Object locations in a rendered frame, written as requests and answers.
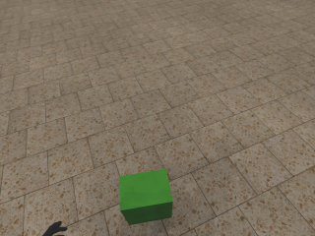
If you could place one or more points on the carton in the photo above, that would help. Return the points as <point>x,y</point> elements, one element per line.
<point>145,196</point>

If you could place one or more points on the left robot hand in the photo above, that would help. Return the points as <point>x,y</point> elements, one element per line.
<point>54,228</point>

